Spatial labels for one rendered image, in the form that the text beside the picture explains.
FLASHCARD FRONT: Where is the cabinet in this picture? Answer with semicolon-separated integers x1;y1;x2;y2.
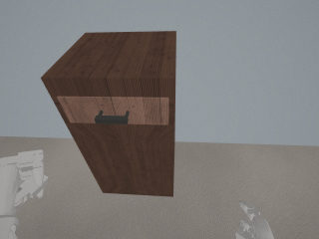
41;31;176;197

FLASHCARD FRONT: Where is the robot right hand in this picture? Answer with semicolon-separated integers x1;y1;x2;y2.
235;200;274;239

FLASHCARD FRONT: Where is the handle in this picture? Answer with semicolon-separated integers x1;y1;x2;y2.
95;111;130;124

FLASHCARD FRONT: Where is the drawer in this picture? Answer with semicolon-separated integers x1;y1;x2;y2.
57;96;169;125

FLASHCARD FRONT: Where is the robot left hand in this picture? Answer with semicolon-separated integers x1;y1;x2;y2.
0;149;48;216

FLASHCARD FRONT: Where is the left robot forearm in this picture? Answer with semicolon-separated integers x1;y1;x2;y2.
0;215;19;239

